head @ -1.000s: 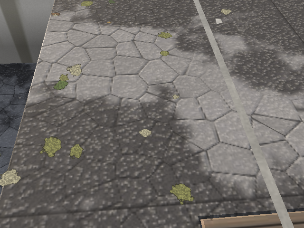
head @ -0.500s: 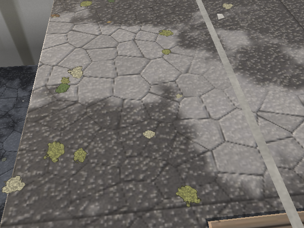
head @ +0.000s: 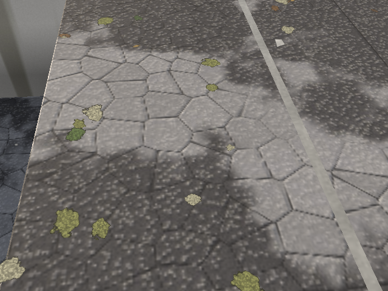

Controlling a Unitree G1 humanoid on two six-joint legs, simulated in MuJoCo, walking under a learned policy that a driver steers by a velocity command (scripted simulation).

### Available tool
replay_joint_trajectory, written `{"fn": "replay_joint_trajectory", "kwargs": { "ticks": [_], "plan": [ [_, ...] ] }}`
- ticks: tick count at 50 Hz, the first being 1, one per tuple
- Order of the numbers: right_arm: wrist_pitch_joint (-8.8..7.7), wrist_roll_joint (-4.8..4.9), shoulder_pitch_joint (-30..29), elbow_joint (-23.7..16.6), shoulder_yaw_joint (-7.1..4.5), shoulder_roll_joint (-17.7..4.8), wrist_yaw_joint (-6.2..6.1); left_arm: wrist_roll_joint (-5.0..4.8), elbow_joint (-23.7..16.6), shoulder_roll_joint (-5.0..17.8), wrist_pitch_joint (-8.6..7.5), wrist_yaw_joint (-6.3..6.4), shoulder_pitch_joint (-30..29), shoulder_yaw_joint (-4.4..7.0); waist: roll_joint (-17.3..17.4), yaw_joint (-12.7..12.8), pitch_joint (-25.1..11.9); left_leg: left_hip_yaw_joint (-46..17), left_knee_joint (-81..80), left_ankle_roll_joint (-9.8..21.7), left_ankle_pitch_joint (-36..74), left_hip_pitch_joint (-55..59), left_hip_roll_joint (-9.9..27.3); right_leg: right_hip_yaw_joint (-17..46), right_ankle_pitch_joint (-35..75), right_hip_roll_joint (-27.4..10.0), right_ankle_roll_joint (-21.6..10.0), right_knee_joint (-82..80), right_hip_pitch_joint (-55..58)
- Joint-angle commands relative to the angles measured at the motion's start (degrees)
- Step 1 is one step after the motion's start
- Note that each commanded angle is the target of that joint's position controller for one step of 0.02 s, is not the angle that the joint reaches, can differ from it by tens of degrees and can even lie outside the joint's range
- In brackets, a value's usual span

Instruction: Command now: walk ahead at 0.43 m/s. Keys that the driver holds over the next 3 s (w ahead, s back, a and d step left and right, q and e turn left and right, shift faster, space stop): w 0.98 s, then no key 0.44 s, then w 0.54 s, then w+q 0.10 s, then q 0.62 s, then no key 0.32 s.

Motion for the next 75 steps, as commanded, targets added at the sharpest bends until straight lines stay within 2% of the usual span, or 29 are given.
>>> {"fn": "replay_joint_trajectory", "kwargs": {
  "ticks": [1, 7, 13, 16, 18, 19, 20, 21, 22, 23, 25, 27, 32, 36, 41, 44, 46, 47, 48, 49, 50, 52, 57, 66, 68, 69, 70, 72, 75],
  "plan": [
    [-0.54, -0.53, 1.1, -2.5, 0.21, -5.48, -0.14, 0.65, -3.38, 3.87, -0.63, -0.25, -2.7, 1.05, 6.75, 0.87, 5.81, -17.52, -19.8, 6.79, 5.49, 6.56, 14.26, 2.34, 7.78, -4.98, 0.06, -4.07, -15.17],
    [0.08, -0.56, 6.16, -2.77, -0.1, -7.89, -2.09, 0.88, -8.0, 0.85, 0.11, -0.94, -15.75, 0.06, 5.56, -1.52, 7.24, -9.26, -21.9, 7.08, 18.07, 7.27, 12.21, -0.71, 19.13, -2.78, 2.75, -24.22, -14.84],
    [0.86, 0.39, 10.13, -1.71, -0.84, -8.02, -2.2, 0.29, -11.39, 1.19, -0.36, -2.74, -24.64, -0.69, 5.99, -3.2, 10.32, -6.41, -21.21, 7.14, 20.13, 14.52, 14.67, -1.9, 20.49, -1.13, 0.98, -35.06, -13.8],
    [1.48, 0.39, 8.34, -2.25, -1.64, -9.85, -2.3, 0.27, -11.97, 3.5, -1.01, -3.49, -22.59, 0.06, 7.84, -0.26, 7.2, -5.2, -14.76, 5.89, 36.94, 18.67, 15.93, -3.51, 15.1, 1.35, -1.4, -37.61, -6.54],
    [2.19, 0.17, 6.28, -2.95, -1.85, -10.68, -2.25, 0.27, -8.34, 7.85, -1.01, -3.04, -8.56, 2.4, 10.07, 7.14, -1.83, -2.68, 1.42, 3.91, 56.4, 16.97, 13.6, -6.39, 13.62, 5.68, -4.06, -37.66, 12.57],
    [2.19, -0.2, 5.05, -4.16, -1.32, -9.88, -2.06, 0.6, -5.48, 10.88, -0.75, -2.49, 2.64, 3.68, 8.77, 11.7, -9.01, -1.85, 16.54, 2.02, 47.57, 4.83, 11.35, 0.07, 13.88, 0.11, -6.86, -35.21, 31.37],
    [1.06, -0.01, 11.89, -5.25, 0.86, -2.21, -1.09, 2.15, -3.75, 16.63, -0.43, -2.09, 11.77, 4.93, -6.3, 8.85, -20.35, -1.99, 42.18, -2.2, 14.23, -19.19, 0.83, 29.49, 1.68, -16.97, -16.9, -39.37, 55.08],
    [-0.91, 1.26, 10.15, -4.38, 0.89, -2.85, -0.61, 2.09, -3.12, 12.62, -0.2, -2.06, 11.52, 3.42, -9.07, 9.03, -24.56, -11.94, 52.31, -1.14, -13.66, -25.87, -2.6, 45.48, -3.02, -20.23, -17.36, -50.69, 55.4],
    [-1.83, 2.82, 3.65, -6.83, -0.44, -7.29, -0.55, 1.35, -3.91, 9.44, -0.46, -2.17, 5.09, 2.39, -7.95, 7.97, -14.24, -11.81, 55.46, 0.15, -11.57, -31.86, 1.3, 36.23, -2.81, -17.74, -13.65, -51.7, 47.5],
    [-2.12, 2.98, -0.77, -8.2, -0.63, -8.63, -1.01, 1.22, -5.5, 6.63, -0.73, -2.22, -0.95, 1.46, -2.93, 6.06, -7.94, -9.73, 53.34, 0.85, -6.16, -31.16, 4.74, 27.04, 2.08, -15.85, -11.54, -52.82, 36.83],
    [-0.79, 1.41, -1.16, -8.2, -1.67, -7.91, -2.15, 2.36, -5.76, 2.94, -1.57, -2.83, -6.73, 0.24, -0.12, 1.17, -2.12, -8.99, 45.79, 1.13, 0.47, -23.57, 9.19, 15.71, 9.37, -11.31, -8.92, -56.3, 20.39],
    [0.89, 1.23, 1.21, -7.97, -1.5, -5.09, -2.47, 2.47, -4.6, 3.07, -1.65, -2.8, -5.69, 0.15, -2.05, -0.61, -0.36, -8.54, 41.94, 0.97, 1.38, -20.08, 10.23, 11.58, 9.87, -9.49, -9.2, -59.24, 14.34],
    [1.45, 0.09, -9.39, -12.28, -1.89, -6.59, -2.37, 2.34, -2.99, 6.82, -1.44, -0.58, 0.38, 0.67, -0.73, 0.79, 3.78, -7.35, 26.4, -1.95, 14.4, -29.11, 11.04, 7.18, 15.26, -9.02, -9.61, -62.26, 15.83],
    [0.91, 0.51, -17.92, -14.47, -1.08, -5.27, -1.26, 1.58, -2.51, 7.67, -1.01, 0.0, 4.64, 0.71, -0.8, 3.48, 4.75, -4.38, 11.44, -2.16, 23.8, -26.55, 7.97, 2.98, 16.72, -7.21, -7.37, -62.15, 18.73],
    [0.43, 1.17, -25.16, -17.41, -0.45, -5.94, 0.57, 0.97, -0.58, 8.55, 0.2, 0.2, 9.65, 1.27, -1.06, 5.41, 6.66, -4.27, 3.43, -0.84, 19.62, -28.1, 6.25, 3.39, 17.27, -11.1, -6.73, -57.97, 28.93],
    [-0.06, 1.24, -20.92, -17.26, -1.35, -8.71, 1.19, 0.95, -0.88, 9.85, 1.08, 0.42, 7.96, 1.89, -2.91, 1.7, 3.77, -2.71, 1.15, 1.63, 13.14, -20.2, 3.72, 3.22, 30.73, -12.41, -4.93, -51.37, 32.51],
    [-0.14, 0.73, -3.53, -12.21, -3.95, -13.92, 0.66, 1.36, -1.98, 7.78, 1.55, 0.39, 6.26, 1.04, -1.21, -6.25, -7.36, -2.67, 1.89, 5.15, 14.31, 4.83, 3.02, -1.32, 39.69, -7.04, -1.89, -30.08, 25.07],
    [0.03, -0.6, 5.21, -10.55, -5.38, -20.0, 0.3, 2.09, -3.23, 2.26, 0.88, -0.01, 11.95, -0.62, 10.46, -5.39, -17.32, -25.21, 1.4, 12.87, 10.5, 28.32, 18.17, -3.98, 18.85, 0.21, 1.73, -6.79, 4.13],
    [0.26, -0.05, 6.62, -9.9, -4.6, -18.0, 0.6, 1.34, -2.66, 0.44, -0.71, -0.48, 12.82, -1.44, 18.52, -4.91, -22.81, -46.93, -9.56, 17.69, 2.96, 35.75, 24.39, 2.52, -14.11, 6.72, 2.91, 5.96, -8.74],
    [0.1, 0.43, 2.72, -10.55, -3.23, -13.93, 0.65, -0.21, -3.67, 6.34, -1.88, -0.74, 7.82, 0.06, 13.89, -5.1, -16.06, -41.44, -10.46, 14.41, -0.18, 31.04, 22.21, 6.64, -13.04, 2.85, 1.48, 11.09, -15.06],
    [0.09, 0.1, -2.94, -12.15, -2.44, -11.61, 0.45, -0.76, -5.02, 7.52, -2.36, -0.6, 3.03, 0.25, 10.24, -3.97, -9.11, -32.06, -10.54, 12.39, 9.42, 22.04, 20.51, 4.89, -8.71, 0.16, 0.93, 10.7, -15.66],
    [-0.26, -0.96, -9.98, -13.04, -1.27, -8.32, 0.81, 0.87, -4.55, 6.65, -1.25, 0.41, 1.9, 1.0, 4.92, 0.58, -2.95, -18.45, -11.97, 10.31, 31.13, 6.18, 16.13, 3.7, -3.19, -3.81, 1.72, 3.39, -7.99],
    [-0.24, -1.61, -9.75, -10.71, -1.03, -9.37, -0.25, 1.94, -4.72, 2.56, 1.62, 1.11, 3.01, 0.7, 5.82, 4.36, -2.04, -7.49, -13.96, 10.87, 49.43, -1.65, 12.94, 2.29, 4.0, -3.5, 4.1, -10.8, -1.69],
    [2.34, -0.18, -7.8, -7.24, -0.82, -10.07, -1.69, 2.46, -6.7, 3.96, 2.35, 0.47, -7.25, 0.45, 6.59, 1.52, -1.91, -6.0, -9.05, 8.0, 36.83, 2.93, 12.08, 0.65, 14.26, -0.19, 3.05, -36.4, 6.51],
    [2.59, 0.11, -5.79, -6.43, -0.47, -8.67, -1.82, 3.22, -5.36, 6.51, 1.98, 0.61, -4.32, 1.3, 2.92, 2.58, -3.05, -5.51, -3.42, 3.94, 27.07, 1.91, 8.1, 2.19, 31.14, -1.33, 0.95, -44.16, 14.93],
    [2.27, -1.14, -1.49, -6.06, -0.31, -7.65, -1.83, 3.36, -5.31, 9.84, 1.99, 0.93, -3.97, 1.92, -1.46, -0.66, -5.53, -3.79, 0.1, 1.49, 16.43, -2.1, 4.13, 5.75, 46.62, -5.77, -1.12, -40.71, 22.5],
    [2.37, -1.3, 4.22, -4.26, 0.35, -4.55, -1.95, 3.17, -4.75, 7.75, 2.53, 1.19, -4.16, 1.31, -7.12, -3.15, -8.38, -2.59, 1.5, -1.0, 2.63, -7.45, 1.94, 9.72, 47.41, -9.84, -6.32, -38.86, 28.48],
    [3.92, -0.42, -0.89, -5.13, 0.21, -6.15, -2.62, 1.91, -3.88, 4.35, 3.48, 0.68, -4.48, 0.77, -6.88, -1.07, -6.94, -2.04, 1.49, -2.17, -4.26, -7.79, 1.2, 12.74, 25.66, -9.4, -7.24, -42.23, 23.86],
    [5.45, 0.16, -4.76, -6.29, -0.17, -7.47, -2.73, 1.15, -4.18, 8.91, 4.08, 1.0, -3.77, 2.23, -7.52, 0.33, -3.29, -0.49, 5.66, -0.03, -9.54, -10.37, -0.26, 18.51, -11.56, -10.12, -6.72, -49.72, 18.7]
  ]
}}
